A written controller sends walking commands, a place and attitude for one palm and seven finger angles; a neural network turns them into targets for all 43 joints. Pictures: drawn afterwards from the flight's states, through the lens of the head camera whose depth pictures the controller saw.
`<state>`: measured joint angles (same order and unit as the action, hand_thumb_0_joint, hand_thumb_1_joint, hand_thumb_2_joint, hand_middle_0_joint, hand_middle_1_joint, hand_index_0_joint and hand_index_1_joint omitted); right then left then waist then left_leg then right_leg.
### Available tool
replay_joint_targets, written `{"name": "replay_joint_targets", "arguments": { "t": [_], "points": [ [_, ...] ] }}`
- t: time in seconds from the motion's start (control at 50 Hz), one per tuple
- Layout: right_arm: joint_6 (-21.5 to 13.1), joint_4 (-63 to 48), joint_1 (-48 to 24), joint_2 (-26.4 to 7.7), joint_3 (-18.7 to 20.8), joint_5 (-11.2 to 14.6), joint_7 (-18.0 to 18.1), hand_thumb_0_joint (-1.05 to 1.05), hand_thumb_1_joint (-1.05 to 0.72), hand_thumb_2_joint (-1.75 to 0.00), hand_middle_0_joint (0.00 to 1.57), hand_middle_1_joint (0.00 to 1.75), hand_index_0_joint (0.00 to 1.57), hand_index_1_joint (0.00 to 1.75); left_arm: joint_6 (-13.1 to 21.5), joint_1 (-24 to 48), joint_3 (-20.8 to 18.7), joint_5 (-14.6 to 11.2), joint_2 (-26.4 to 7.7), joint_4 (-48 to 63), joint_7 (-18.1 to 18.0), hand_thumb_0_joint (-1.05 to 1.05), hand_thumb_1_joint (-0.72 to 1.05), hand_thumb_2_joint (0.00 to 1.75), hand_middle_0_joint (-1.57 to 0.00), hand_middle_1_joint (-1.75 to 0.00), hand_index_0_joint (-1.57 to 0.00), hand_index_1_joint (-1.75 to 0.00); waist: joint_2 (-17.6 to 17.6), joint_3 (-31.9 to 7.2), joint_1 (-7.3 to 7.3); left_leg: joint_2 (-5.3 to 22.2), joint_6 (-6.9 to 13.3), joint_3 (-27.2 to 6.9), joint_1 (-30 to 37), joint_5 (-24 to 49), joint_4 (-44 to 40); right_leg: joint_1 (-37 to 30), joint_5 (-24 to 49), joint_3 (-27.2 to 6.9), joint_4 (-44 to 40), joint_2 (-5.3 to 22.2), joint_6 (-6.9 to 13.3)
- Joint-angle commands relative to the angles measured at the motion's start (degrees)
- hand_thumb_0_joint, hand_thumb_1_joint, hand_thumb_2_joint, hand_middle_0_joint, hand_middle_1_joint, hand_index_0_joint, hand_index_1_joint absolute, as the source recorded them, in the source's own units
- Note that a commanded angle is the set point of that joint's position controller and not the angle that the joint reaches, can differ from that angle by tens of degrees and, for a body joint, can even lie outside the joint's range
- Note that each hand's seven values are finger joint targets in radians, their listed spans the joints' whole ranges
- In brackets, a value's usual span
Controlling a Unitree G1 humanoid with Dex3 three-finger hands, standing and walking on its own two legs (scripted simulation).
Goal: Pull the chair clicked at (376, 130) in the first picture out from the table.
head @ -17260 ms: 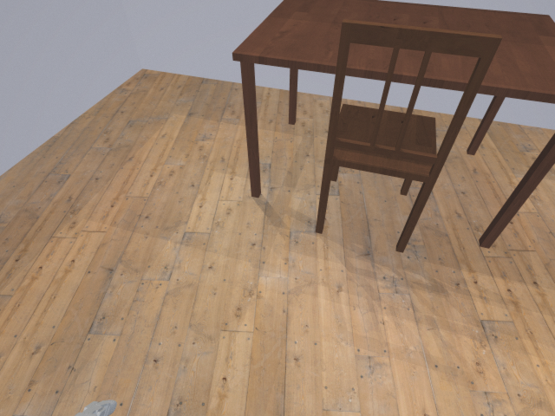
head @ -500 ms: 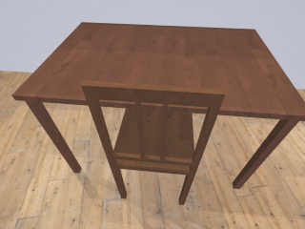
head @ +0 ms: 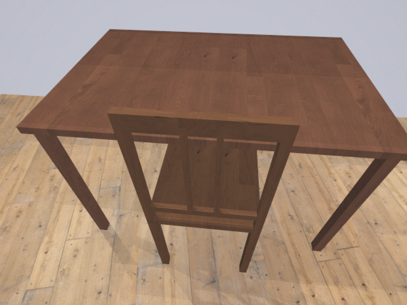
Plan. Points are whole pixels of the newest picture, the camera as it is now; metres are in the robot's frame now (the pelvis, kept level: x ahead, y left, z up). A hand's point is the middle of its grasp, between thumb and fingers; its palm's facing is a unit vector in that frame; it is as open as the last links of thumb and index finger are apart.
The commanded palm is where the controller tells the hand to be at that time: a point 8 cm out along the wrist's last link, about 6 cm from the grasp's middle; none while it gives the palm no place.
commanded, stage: look again from close up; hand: left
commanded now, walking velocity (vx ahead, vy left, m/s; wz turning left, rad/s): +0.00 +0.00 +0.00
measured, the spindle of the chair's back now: (187, 176) +0.46 +0.09 -0.07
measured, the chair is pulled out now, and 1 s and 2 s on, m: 0.00 0.00 0.00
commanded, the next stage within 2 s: raise the hand toward the chair's back in 0.68 s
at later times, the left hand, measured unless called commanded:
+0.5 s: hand out of the picture -0.04 +0.15 -0.17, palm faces +0.07 -0.98 -0.17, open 7.4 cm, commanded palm none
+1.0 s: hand (108, 292) +0.15 +0.20 -0.04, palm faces +0.17 -0.97 -0.19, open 7.6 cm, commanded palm +0.10 +0.22 -0.07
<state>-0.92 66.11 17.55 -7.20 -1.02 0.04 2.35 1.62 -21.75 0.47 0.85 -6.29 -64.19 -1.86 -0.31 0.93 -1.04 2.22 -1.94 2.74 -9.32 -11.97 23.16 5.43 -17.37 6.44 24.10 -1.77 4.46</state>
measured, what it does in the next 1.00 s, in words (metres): stands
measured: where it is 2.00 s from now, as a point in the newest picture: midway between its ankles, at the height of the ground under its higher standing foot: outside the picture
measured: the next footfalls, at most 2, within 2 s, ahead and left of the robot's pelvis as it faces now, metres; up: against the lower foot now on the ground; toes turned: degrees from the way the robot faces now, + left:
none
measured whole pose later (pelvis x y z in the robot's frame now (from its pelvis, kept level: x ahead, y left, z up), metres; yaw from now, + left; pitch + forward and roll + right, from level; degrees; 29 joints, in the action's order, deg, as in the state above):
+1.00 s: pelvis -0.02 +0.02 -0.02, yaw +1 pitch +3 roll +1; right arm -16.6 47.1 15.7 -17.0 1.1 1.8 4.9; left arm 11.5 -25.8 0.6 -9.5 -11.5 -13.0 -3.6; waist -4.8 -2.5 1.9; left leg 1.1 -0.2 1.5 -22.4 -16.1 35.9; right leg 18.2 -21.5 7.3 36.8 0.1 3.2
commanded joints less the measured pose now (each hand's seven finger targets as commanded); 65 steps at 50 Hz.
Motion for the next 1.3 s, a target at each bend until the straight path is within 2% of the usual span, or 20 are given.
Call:
{"name": "replay_joint_targets", "arguments": {
  "t": [0.0, 0.6, 0.74, 0.76, 0.78, 0.8, 0.82, 0.84, 0.86, 0.94, 0.96, 1.0, 1.02, 1.08, 1.12, 1.14, 1.18, 1.2, 1.22, 1.28],
  "points": [
    [-0.65, -1.44, 3.57, -4.14, 0.5, -0.07, 0.15, 0.0, -0.9, -0.9, 0.2, 0.3, 0.2, 0.3, 0.37, -5.61, -0.83, -0.22, -5.8, 0.69, -0.57, 0.0, 0.9, 0.9, -0.2, -0.3, -0.2, -0.3, 1.97, 4.19, 0.03, 3.03, 3.51, -3.26, 0.64, 7.24, -1.96, 5.3, 13.98, -7.65, -6.28, 8.56, -2.01],
    [-0.76, -1.44, 3.56, -4.06, 0.47, -0.05, 0.33, 0.0, -0.9, -0.9, 0.2, 0.3, 0.2, 0.3, 0.42, -6.17, -0.91, -0.19, -5.48, 0.29, -0.61, 0.0, 0.9, 0.9, -0.2, -0.3, -0.2, -0.3, 1.92, 3.83, -0.1, 3.15, 3.65, -3.29, 1.21, 8.25, -1.82, 4.64, 16.31, -7.22, -6.02, 8.6, -2.18],
    [-0.54, -1.38, 3.63, -3.83, 0.42, -0.04, 0.29, 0.0, -0.9, -0.9, 0.2, 0.3, 0.2, 0.3, 0.2, -6.1, -0.83, -0.19, -5.49, 0.31, -0.58, 0.0, 0.9, 0.9, -0.2, -0.3, -0.2, -0.3, 1.0, 6.46, -0.11, 2.83, 3.52, -3.13, -0.23, 6.02, -2.26, 6.17, 11.99, -7.53, -7.06, 8.5, -2.2],
    [-1.0, -5.42, -4.04, -5.61, 0.62, -0.44, -0.85, 0.0, -0.9, -0.9, 0.2, 0.3, 0.2, 0.3, 2.39, -8.27, -0.81, 0.92, -6.76, -1.11, -2.69, 0.0, 0.9, 0.9, -0.2, -0.3, -0.2, -0.3, 4.52, 10.55, -2.33, 2.4, 1.23, 0.29, -10.29, 0.9, 13.5, 7.9, 47.81, -15.49, -6.52, 13.07, -7.44],
    [-9.79, -25.83, -2.17, -18.68, 2.42, 0.94, 1.55, 0.0, -0.9, -0.9, 0.2, 0.3, 0.2, 0.3, 14.72, 35.06, 1.64, -11.89, -15.31, 84.39, 0.14, 0.0, 0.88, 0.89, -0.2, -0.3, -0.2, -0.3, -6.31, -16.12, 7.42, -1.77, 5.28, 0.3, 7.8, 10.33, 4.11, 4.32, 34.6, -11.95, 0.67, 8.72, -4.09],
    [-13.59, -21.38, -6.88, -12.5, 1.27, 0.93, 3.04, 0.0, -0.9, -0.9, 0.2, 0.3, 0.2, 0.3, 11.23, 17.12, -1.89, -7.99, -14.32, 68.53, -2.64, 0.0, 0.85, 0.88, -0.2, -0.29, -0.2, -0.29, -16.92, -17.65, 2.14, -1.5, 5.69, 0.93, 9.92, 15.8, 2.7, 3.21, 21.31, -9.22, 1.96, 3.97, -2.03],
    [-15.16, -19.76, -6.93, -13.91, 2.19, 1.91, 2.8, 0.0, -0.9, -0.9, 0.2, 0.3, 0.2, 0.3, 8.93, 14.23, -0.85, -7.96, -14.06, 67.98, -5.15, 0.0, 0.83, 0.87, -0.19, -0.29, -0.19, -0.29, -15.62, -11.7, 3.45, -1.0, 4.25, -0.47, 3.54, 11.9, 3.56, 7.93, 12.35, -6.17, -0.64, 3.99, -2.18],
    [-15.64, -19.33, -4.7, -11.21, 2.66, 2.54, 2.21, 0.0, -0.9, -0.9, 0.2, 0.3, 0.2, 0.3, 3.97, -1.98, 3.53, -9.01, -1.46, 53.15, -4.53, 0.0, 0.81, 0.86, -0.19, -0.29, -0.19, -0.29, -4.87, -5.34, 3.78, -0.18, 4.63, -2.62, -0.74, 10.53, 3.11, 8.51, 12.4, -3.52, 0.52, 3.76, -2.78],
    [-16.19, -23.31, -4.79, -12.92, 2.82, 3.2, 2.58, 0.0, -0.9, -0.9, 0.2, 0.3, 0.2, 0.3, 5.82, 5.41, 5.72, -10.94, 0.01, 64.07, -3.18, 0.0, 0.78, 0.85, -0.19, -0.28, -0.19, -0.28, 2.71, -2.83, 3.46, -0.33, 5.27, -3.22, -2.27, 10.17, 4.86, 10.16, 13.32, -3.27, 2.1, 3.3, -3.79],
    [-20.19, -28.34, -5.04, -14.99, 3.19, 1.3, 2.96, 0.0, -0.9, -0.9, 0.2, 0.3, 0.2, 0.3, 14.61, 3.55, 8.12, -10.7, 1.49, 61.3, 0.98, 0.0, 0.69, 0.81, -0.18, -0.27, -0.18, -0.27, 14.24, -2.5, 6.17, -2.8, 5.19, -4.18, -11.73, -0.37, 15.05, 25.25, 3.0, -4.92, 5.8, 4.19, -6.35],
    [-20.39, -28.87, -5.61, -14.72, 4.01, 0.79, 2.43, 0.0, -0.9, -0.9, 0.2, 0.3, 0.2, 0.3, 17.62, 2.85, 6.77, -10.42, 2.53, 55.57, 2.37, 0.0, 0.67, 0.8, -0.18, -0.26, -0.18, -0.26, 17.77, -0.34, 5.85, -2.85, 4.27, -4.99, -17.58, -3.15, 17.67, 30.03, -1.64, -5.18, 7.9, 4.28, -6.33],
    [-20.57, -32.04, -8.22, -14.68, 5.07, 0.17, 0.87, 0.0, -0.9, -0.9, 0.2, 0.3, 0.2, 0.3, 24.46, -7.53, 2.51, -11.96, 1.73, 51.5, 7.08, 0.0, 0.62, 0.78, -0.17, -0.26, -0.17, -0.26, 21.11, -3.13, 1.01, -2.9, 2.81, -5.37, -26.5, -5.96, 21.46, 31.17, -4.34, -7.01, 12.75, 4.52, -5.78],
    [-20.43, -33.33, -9.43, -14.38, 5.59, 0.51, -0.26, 0.0, -0.9, -0.9, 0.2, 0.3, 0.2, 0.3, 27.2, -14.25, -2.12, -12.38, -1.62, 49.42, 9.8, 0.0, 0.6, 0.77, -0.17, -0.25, -0.17, -0.25, 16.43, -6.54, -2.7, -3.7, 2.08, -4.41, -28.12, -4.36, 22.85, 27.66, 0.63, -8.55, 15.47, 5.01, -5.16],
    [-18.57, -37.6, -12.14, -14.14, 6.43, 0.79, -2.4, 0.0, -0.9, -0.9, 0.2, 0.3, 0.2, 0.3, 34.83, -14.84, -9.91, -13.9, -7.16, 52.2, 17.71, 0.0, 0.53, 0.74, -0.16, -0.24, -0.16, -0.24, 6.43, -15.7, -4.09, -4.77, 1.18, -1.52, -33.31, -0.62, 29.0, 22.88, 15.07, -9.87, 24.62, 6.0, -4.27],
    [-15.44, -40.46, -13.5, -13.24, 6.72, 0.78, -2.55, 0.0, -0.9, -0.9, 0.2, 0.3, 0.2, 0.3, 33.83, -13.75, -12.88, -11.79, -10.36, 54.09, 16.03, 0.0, 0.48, 0.72, -0.16, -0.23, -0.16, -0.23, -0.15, -16.72, -5.31, -4.95, 1.72, 0.19, -34.03, -1.35, 30.1, 24.32, 11.6, -9.68, 26.15, 5.9, -3.45],
    [-14.27, -43.85, -15.39, -12.78, 6.11, 0.99, -2.63, 0.0, -0.9, -0.9, 0.2, 0.3, 0.2, 0.3, 32.92, -9.92, -8.48, -11.42, -7.55, 60.98, 15.0, 0.0, 0.46, 0.71, -0.16, -0.23, -0.16, -0.23, -1.74, -16.45, -4.33, -4.98, 2.3, 0.75, -33.05, -2.25, 30.36, 26.9, 7.19, -8.86, 26.74, 5.15, -2.85],
    [-12.89, -46.72, -15.89, -11.88, 5.73, 1.3, -2.44, 0.0, -0.9, -0.9, 0.2, 0.3, 0.2, 0.3, 32.26, -3.63, -6.6, -10.49, -6.55, 68.44, 11.78, 0.0, 0.41, 0.69, -0.15, -0.22, -0.15, -0.22, -3.9, -16.15, -2.75, -4.29, 3.05, 0.44, -33.19, -5.2, 31.9, 31.96, 0.02, -8.36, 27.77, 4.15, -2.26],
    [-12.65, -46.98, -14.58, -11.64, 5.69, 1.01, -2.29, 0.0, -0.9, -0.9, 0.2, 0.3, 0.2, 0.3, 33.13, 0.11, -6.38, -10.04, -7.05, 73.1, 10.11, 0.0, 0.39, 0.68, -0.15, -0.22, -0.15, -0.22, -5.62, -17.73, -1.75, -3.66, 3.46, -0.62, -32.68, -5.42, 32.74, 34.16, -1.01, -8.07, 28.7, 3.68, -2.12],
    [-12.28, -46.53, -13.33, -11.68, 5.83, 0.91, -1.98, 0.0, -0.9, -0.9, 0.2, 0.3, 0.2, 0.3, 34.22, 2.32, -7.09, -9.41, -7.99, 76.77, 8.38, 0.0, 0.36, 0.67, -0.15, -0.22, -0.15, -0.22, -3.26, -18.56, -0.41, -2.56, 3.76, -1.66, -32.7, -6.45, 33.43, 37.35, -3.04, -7.15, 29.58, 2.79, -2.38],
    [-12.77, -45.88, -10.44, -11.2, 4.91, 0.11, -1.19, 0.0, -0.9, -0.9, 0.2, 0.3, 0.2, 0.3, 38.72, 5.71, -2.26, -9.98, -5.45, 85.31, 7.73, 0.0, 0.29, 0.64, -0.14, -0.2, -0.14, -0.2, -6.92, -20.86, 2.62, -1.43, 4.09, -4.05, -30.4, -4.49, 35.82, 41.89, -2.53, -5.8, 31.66, 1.76, -2.19]
  ]
}}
